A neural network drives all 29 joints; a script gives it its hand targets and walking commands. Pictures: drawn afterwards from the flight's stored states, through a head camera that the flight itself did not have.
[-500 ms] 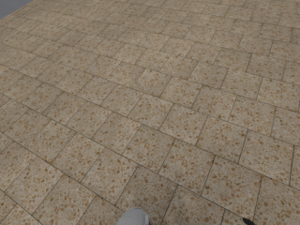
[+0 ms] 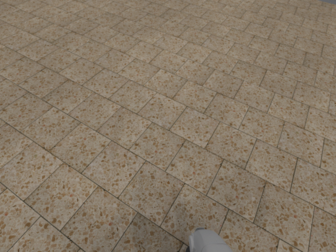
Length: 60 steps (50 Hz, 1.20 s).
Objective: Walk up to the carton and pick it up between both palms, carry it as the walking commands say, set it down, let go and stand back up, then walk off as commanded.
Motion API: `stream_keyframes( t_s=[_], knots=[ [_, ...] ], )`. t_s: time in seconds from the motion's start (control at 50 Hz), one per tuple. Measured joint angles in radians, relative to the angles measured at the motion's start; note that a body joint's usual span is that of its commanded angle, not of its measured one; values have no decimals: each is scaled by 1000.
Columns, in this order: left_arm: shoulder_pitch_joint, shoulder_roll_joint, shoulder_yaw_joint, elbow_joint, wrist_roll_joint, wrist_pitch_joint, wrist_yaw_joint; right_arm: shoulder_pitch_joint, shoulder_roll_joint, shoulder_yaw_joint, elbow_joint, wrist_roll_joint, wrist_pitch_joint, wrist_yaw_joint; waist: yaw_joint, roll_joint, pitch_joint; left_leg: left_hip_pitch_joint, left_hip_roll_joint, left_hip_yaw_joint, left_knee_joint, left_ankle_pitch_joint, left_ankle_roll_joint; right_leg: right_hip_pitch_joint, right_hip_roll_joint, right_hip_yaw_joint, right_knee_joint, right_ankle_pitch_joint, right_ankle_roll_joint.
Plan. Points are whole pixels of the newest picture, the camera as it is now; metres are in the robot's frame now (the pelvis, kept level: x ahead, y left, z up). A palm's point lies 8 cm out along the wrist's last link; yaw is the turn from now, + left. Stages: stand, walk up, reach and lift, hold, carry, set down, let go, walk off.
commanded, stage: walk off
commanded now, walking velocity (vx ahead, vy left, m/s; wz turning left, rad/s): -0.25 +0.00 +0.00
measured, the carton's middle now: out of the picture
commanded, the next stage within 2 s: stand in 1.86 s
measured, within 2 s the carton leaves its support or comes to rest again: rests again in 0.54 s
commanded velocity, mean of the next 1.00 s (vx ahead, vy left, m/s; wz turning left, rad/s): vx -0.25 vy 0.00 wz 0.00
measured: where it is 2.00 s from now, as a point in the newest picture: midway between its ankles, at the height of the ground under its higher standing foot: outside the picture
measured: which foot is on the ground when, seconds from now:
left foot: down 0.00-0.36, up 0.38-0.82, down 0.84-1.00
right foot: up 0.00-0.34, down 0.36-0.82, up 0.84-1.00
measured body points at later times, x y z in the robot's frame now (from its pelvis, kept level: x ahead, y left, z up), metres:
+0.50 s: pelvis -0.17 -0.03 +0.00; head -0.14 -0.07 +0.45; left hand -0.12 +0.22 -0.13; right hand -0.11 -0.29 -0.17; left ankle -0.15 +0.11 -0.65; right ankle -0.18 -0.12 -0.74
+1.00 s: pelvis -0.35 +0.01 +0.00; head -0.32 +0.04 +0.45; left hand -0.30 +0.28 -0.16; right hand -0.31 -0.24 -0.14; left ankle -0.35 +0.11 -0.74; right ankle -0.35 -0.13 -0.64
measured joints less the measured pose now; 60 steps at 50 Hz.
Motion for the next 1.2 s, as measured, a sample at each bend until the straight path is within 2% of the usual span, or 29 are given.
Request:
stream_keyframes(
  t_s=[0.06, 0.1, 0.14, 0.22, 0.28, 0.32, 0.36, 0.38, 0.4, 0.44, 0.46, 0.5, 0.54, 0.6, 0.68, 0.76, 0.82, 0.84, 0.88, 0.9, 0.96, 1.02, 1.06, 1.12, 1.2],
  knots=[
    [31, 14, 15, 13, 2, 2, -9, 2, 10, 4, 2, -2, 11, -2, 16, 1, -9, -20, 4, 12, -14, 32, 2, -15, 32, 51, 252, 1, 9],
    [51, 23, 24, 25, 7, 1, -7, -14, 13, 5, -6, 3, 4, -1, 19, 3, -13, -46, 6, 19, -12, 49, 6, 16, 36, 59, 325, -4, 21],
    [64, 30, 31, 36, 9, 0, 0, -37, 14, 8, -22, 8, -13, -3, 20, 5, -13, -76, 8, 27, -5, 65, 8, 62, 30, 55, 324, -13, 38],
    [61, 24, 28, 38, -3, 1, 11, -85, 0, 12, -46, 7, -38, -16, 18, 36, 0, -129, 21, 32, 3, 104, 5, 184, -2, 9, 126, -89, 65],
    [47, 12, 19, 26, -18, -3, 16, -109, -12, 16, -53, -3, -33, -19, 13, 61, 9, -157, 28, 38, -8, 145, -5, 262, -21, -24, -41, -132, 60],
    [41, 2, 11, 17, -25, -11, 17, -117, -22, 16, -48, -5, -21, -16, 14, 77, 9, -176, 33, 41, -13, 173, -15, 321, -31, -51, -201, -89, 45],
    [49, -6, 3, 10, -24, -26, 16, -118, -32, 13, -44, 4, -8, -6, 17, 87, 5, -209, 39, 49, 17, 174, -30, 379, -37, -64, -390, 47, 20],
    [52, -19, -2, 14, -19, -29, 17, -116, -42, 9, -41, 9, -2, -3, 6, 109, 12, -232, 43, 27, 77, 92, -39, 379, -25, -76, -396, 80, -1],
    [59, -30, -10, 13, -10, -28, 17, -105, -47, 3, -41, 9, 3, -4, -2, 114, 11, -266, 21, -4, 182, -36, -47, 372, -27, -84, -386, 91, -17],
    [72, -48, -22, 6, 11, -31, 16, -77, -55, -2, -34, 5, 14, -5, 13, 103, 1, -323, -41, -64, 420, -169, -46, 354, -46, -75, -379, 102, -33],
    [76, -56, -27, 5, 13, -32, 16, -68, -59, -4, -29, 8, 18, -1, 17, 100, -2, -337, -63, -86, 516, -178, -40, 349, -51, -69, -388, 114, -35],
    [72, -68, -33, 3, 11, -25, 17, -58, -66, -13, -21, 12, 18, 8, 3, 98, -3, -354, -91, -110, 663, -173, -40, 341, -56, -76, -411, 144, -37],
    [56, -72, -35, -5, 6, -20, 17, -45, -70, -21, -15, 9, 15, 8, -6, 92, -2, -339, -97, -106, 732, -165, -53, 324, -60, -84, -422, 169, -40],
    [24, -68, -37, -21, -1, -34, 16, -34, -72, -25, -3, 7, 9, 5, -12, 80, 0, -279, -84, -93, 701, -174, -81, 289, -63, -93, -431, 206, -45],
    [-18, -54, -41, -31, -1, -50, 25, -44, -63, -22, -1, 16, 12, -5, -11, 54, 5, -173, -48, -60, 518, -213, -99, 236, -69, -99, -447, 261, -45],
    [-47, -39, -40, -30, 3, -48, 18, -65, -48, -15, -8, 33, 7, -10, -5, 25, 11, -77, -28, -31, 299, -221, -85, 190, -79, -104, -474, 329, -33],
    [-52, -26, -33, -26, 1, -33, 12, -66, -40, -9, -18, 38, -6, -7, -5, 15, 4, 6, -12, -15, 69, -96, -56, 145, -78, -112, -481, 376, -16],
    [-51, -22, -29, -24, -2, -26, 9, -59, -38, -7, -19, 33, -14, -6, -9, 18, 0, 24, -4, -19, 0, -52, -43, 116, -76, -119, -450, 355, -9],
    [-42, -8, -17, -16, -5, -11, 9, -43, -17, 1, -13, 12, -16, -1, -4, 4, 5, 4, -6, -17, 16, -34, -20, 47, -50, -57, -253, 103, 2],
    [-30, -2, -11, -13, -4, -5, 8, -32, -8, 6, -11, 3, -15, 0, -3, 5, 3, -1, 1, -17, 21, -29, -13, 15, -23, -25, -125, 28, 3],
    [7, 13, 3, -3, -3, 2, -2, -10, 9, 14, -2, -5, -5, 1, 8, 7, -14, -16, 12, -14, 10, -1, -8, -26, 27, 34, 166, -19, 4],
    [34, 23, 16, 13, 1, 2, -5, -26, 11, 16, -12, -1, 4, -2, 21, 12, -13, -42, 15, 2, 8, 28, -2, 10, 38, 47, 293, -21, 20],
    [44, 25, 20, 19, 5, 0, 1, -47, 9, 17, -23, 4, -5, -7, 19, 22, -9, -74, 18, 3, 15, 47, 2, 63, 31, 36, 266, -36, 38],
    [51, 20, 18, 23, -2, -2, 13, -79, 3, 19, -35, 4, -23, -15, 20, 38, -3, -114, 23, 13, 15, 80, 1, 155, 3, 1, 133, -80, 57],
    [37, 1, 8, 15, -22, -7, 19, -112, -18, 20, -43, -4, -27, -10, 18, 70, 10, -164, 30, 23, 13, 132, -9, 278, -29, -43, -116, -101, 52]
  ],
)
